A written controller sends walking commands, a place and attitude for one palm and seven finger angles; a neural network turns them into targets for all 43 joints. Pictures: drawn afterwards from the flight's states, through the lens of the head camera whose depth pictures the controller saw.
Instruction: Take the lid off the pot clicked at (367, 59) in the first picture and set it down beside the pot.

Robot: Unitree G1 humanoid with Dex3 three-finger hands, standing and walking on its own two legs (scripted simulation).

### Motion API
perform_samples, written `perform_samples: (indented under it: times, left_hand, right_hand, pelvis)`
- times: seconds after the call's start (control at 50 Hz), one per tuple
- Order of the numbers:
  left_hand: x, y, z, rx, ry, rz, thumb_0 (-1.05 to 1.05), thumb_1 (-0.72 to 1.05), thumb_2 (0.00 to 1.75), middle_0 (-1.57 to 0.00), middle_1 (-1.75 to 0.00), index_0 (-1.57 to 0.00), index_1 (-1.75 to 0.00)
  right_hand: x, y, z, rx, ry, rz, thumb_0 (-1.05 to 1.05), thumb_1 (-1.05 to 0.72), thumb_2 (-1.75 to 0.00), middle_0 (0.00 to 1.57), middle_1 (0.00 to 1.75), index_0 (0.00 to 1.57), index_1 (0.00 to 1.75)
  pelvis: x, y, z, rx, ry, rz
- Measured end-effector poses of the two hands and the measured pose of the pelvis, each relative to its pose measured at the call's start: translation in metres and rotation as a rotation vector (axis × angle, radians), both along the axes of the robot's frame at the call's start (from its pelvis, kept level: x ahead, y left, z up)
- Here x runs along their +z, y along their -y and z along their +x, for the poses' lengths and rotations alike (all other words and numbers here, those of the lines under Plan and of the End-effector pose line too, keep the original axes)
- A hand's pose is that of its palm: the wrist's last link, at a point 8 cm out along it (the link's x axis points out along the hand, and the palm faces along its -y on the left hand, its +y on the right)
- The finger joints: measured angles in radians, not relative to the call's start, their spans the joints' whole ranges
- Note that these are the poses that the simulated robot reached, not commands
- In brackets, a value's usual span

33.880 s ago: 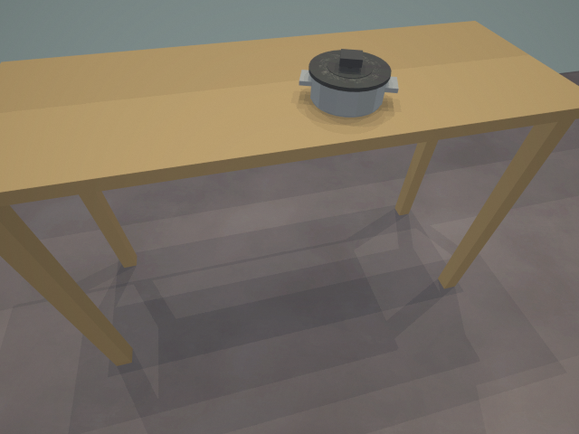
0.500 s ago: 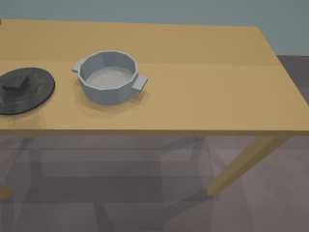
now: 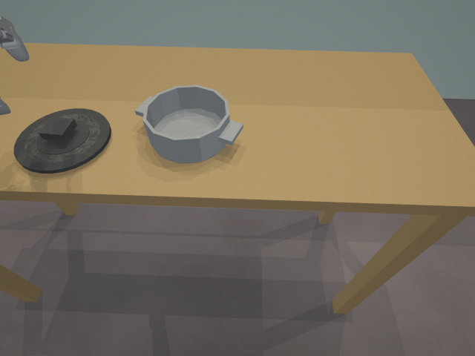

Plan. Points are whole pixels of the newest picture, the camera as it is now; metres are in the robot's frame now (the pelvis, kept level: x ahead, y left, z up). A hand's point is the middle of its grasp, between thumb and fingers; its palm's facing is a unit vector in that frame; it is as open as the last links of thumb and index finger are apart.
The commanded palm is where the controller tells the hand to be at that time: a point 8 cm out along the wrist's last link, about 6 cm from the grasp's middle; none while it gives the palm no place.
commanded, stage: draw the hand back to the body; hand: left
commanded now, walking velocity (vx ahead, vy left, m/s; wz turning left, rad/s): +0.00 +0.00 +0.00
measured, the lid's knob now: (58, 128) +0.51 +0.33 +0.10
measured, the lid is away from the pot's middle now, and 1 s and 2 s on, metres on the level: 0.24 0.24 0.24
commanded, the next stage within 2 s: step back with the hand held close in 1.80 s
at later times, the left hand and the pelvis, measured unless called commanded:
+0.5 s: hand (6, 57) +0.40 +0.25 +0.30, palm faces +0.47 -0.86 -0.20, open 10.2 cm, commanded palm +0.33 +0.29 +0.30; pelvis +0.00 -0.03 +0.01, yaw -2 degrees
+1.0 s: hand out of the picture +0.30 +0.22 +0.29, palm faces +0.53 -0.82 -0.19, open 7.8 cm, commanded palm +0.24 +0.25 +0.30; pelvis +0.00 -0.06 +0.01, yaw -1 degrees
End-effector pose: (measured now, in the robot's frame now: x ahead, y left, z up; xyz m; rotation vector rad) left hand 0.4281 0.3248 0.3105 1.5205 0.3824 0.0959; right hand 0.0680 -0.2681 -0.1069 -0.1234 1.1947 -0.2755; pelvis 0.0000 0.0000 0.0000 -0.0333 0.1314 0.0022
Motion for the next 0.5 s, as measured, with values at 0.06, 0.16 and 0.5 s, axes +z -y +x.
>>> perform_samples:
  times: [0.06,0.16,0.5]
  left_hand:
    - [0.000,-0.002,-0.013,-0.036,0.079,-0.147,0.00,-0.09,0.83,-0.45,-0.71,-0.45,-0.71]
    - [-0.003,0.007,-0.029,-0.155,0.535,-0.709,0.00,-0.09,0.83,-0.45,-0.71,-0.45,-0.71]
    - [-0.005,0.036,-0.074,-0.149,1.006,-1.058,0.00,0.14,0.84,-0.39,-0.61,-0.39,-0.61]
  right_hand:
    - [0.002,-0.008,0.014,0.036,0.050,0.009,0.01,-0.90,-0.90,0.20,0.30,0.20,0.30]
    - [0.010,-0.024,0.025,0.126,0.139,0.001,0.01,-0.90,-0.90,0.20,0.30,0.20,0.30]
    - [0.021,0.018,0.036,0.094,0.269,-0.046,0.01,-0.90,-0.90,0.20,0.30,0.21,0.30]
  pelvis:
    - [0.000,-0.002,-0.006,0.007,0.019,0.000]
    - [0.003,0.001,-0.012,0.003,0.072,0.007]
    - [0.009,0.027,0.004,-0.039,0.123,0.015]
